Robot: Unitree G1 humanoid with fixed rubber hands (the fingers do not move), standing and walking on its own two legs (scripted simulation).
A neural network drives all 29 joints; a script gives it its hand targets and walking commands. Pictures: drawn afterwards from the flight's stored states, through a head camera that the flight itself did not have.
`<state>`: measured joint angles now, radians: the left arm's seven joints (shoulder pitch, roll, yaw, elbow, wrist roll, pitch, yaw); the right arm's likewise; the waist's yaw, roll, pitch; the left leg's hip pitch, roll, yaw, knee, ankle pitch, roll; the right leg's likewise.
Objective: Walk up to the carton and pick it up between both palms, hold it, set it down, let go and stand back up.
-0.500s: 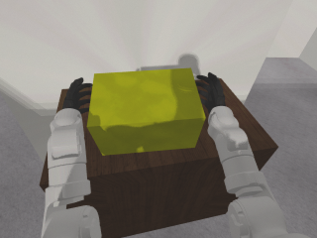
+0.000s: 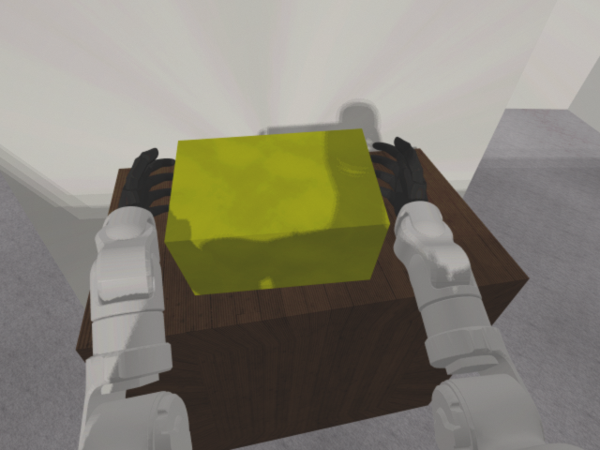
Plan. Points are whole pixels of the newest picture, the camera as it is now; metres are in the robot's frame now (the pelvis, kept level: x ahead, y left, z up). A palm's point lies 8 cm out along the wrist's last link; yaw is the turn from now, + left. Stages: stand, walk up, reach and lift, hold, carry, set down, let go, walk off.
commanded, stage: set down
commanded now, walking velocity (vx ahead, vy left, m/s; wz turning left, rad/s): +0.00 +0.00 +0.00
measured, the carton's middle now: (277, 212) +0.39 +0.01 +0.13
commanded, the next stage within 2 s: none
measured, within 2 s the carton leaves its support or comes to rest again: neither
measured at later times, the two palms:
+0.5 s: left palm (151, 231) +0.37 +0.18 +0.12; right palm (396, 210) +0.37 -0.16 +0.15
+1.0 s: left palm (166, 235) +0.38 +0.17 +0.10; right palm (397, 217) +0.39 -0.17 +0.12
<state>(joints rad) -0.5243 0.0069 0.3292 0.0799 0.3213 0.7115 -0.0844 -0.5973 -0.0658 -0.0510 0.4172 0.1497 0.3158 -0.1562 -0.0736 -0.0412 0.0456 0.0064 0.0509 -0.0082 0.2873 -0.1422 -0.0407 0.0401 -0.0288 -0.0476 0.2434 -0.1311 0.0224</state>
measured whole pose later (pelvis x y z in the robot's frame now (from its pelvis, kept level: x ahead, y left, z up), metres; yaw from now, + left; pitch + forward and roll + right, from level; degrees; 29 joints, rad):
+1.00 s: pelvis +0.02 +0.00 +0.00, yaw -1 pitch -5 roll +0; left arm -0.51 -0.04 0.33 0.45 0.32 0.32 0.00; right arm -0.57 -0.03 -0.23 0.73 -0.05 -0.11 -0.06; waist -0.02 -0.04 0.05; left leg -0.02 0.05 0.01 0.27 -0.16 -0.04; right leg 0.00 -0.03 -0.04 0.23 -0.15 0.03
